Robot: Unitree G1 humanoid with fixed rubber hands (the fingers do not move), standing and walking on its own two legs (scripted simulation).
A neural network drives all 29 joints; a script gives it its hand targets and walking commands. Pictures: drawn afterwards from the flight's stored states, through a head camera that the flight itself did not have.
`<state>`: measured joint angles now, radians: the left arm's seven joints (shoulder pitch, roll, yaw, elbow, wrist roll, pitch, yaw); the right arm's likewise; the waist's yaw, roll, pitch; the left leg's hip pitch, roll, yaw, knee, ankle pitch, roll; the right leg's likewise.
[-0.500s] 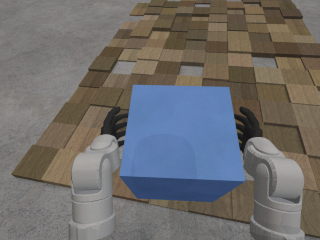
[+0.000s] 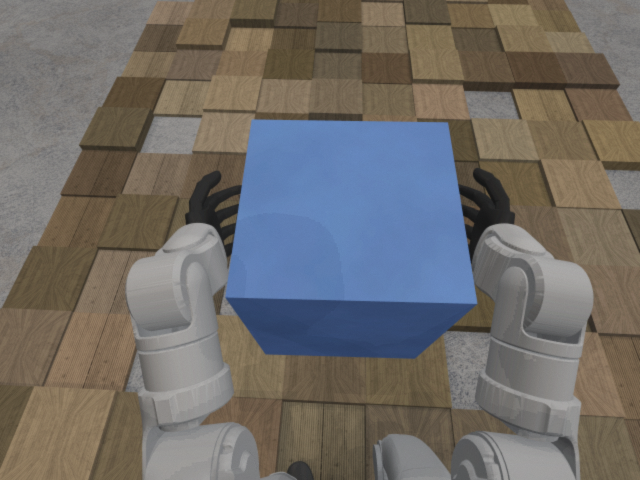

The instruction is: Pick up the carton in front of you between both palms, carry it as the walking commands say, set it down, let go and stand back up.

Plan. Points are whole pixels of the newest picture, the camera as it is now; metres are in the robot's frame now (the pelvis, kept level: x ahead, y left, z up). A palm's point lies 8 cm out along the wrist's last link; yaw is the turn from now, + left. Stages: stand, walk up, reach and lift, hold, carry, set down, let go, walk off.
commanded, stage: carry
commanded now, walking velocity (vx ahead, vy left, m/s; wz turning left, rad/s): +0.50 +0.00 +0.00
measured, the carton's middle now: (343, 254) +0.37 -0.02 +0.03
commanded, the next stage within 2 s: none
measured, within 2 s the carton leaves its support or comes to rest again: neither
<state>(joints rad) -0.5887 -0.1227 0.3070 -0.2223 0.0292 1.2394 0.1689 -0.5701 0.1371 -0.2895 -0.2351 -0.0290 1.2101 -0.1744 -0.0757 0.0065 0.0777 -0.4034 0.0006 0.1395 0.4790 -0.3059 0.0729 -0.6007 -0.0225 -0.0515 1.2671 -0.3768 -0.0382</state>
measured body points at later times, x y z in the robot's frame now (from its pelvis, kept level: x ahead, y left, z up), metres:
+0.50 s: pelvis +0.33 -0.02 +0.05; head +0.38 -0.01 +0.49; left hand +0.67 +0.18 +0.19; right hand +0.71 -0.12 +0.19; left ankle +0.38 +0.08 -0.64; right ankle +0.26 -0.12 -0.69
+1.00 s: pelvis +0.69 +0.03 +0.04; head +0.74 +0.04 +0.49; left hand +1.06 +0.17 +0.19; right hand +1.05 -0.13 +0.19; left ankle +0.52 +0.09 -0.67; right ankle +0.83 -0.05 -0.67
